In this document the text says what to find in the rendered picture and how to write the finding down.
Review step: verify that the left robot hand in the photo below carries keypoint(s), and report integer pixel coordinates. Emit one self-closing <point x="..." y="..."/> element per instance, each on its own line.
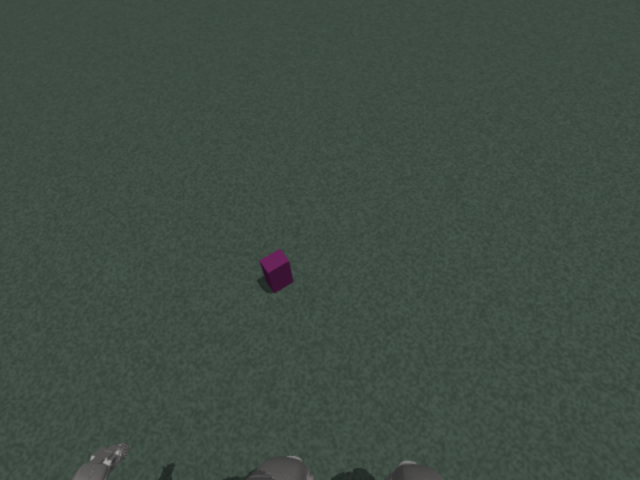
<point x="102" y="462"/>

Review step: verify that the carton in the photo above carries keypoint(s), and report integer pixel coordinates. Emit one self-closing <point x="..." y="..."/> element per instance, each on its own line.
<point x="277" y="270"/>

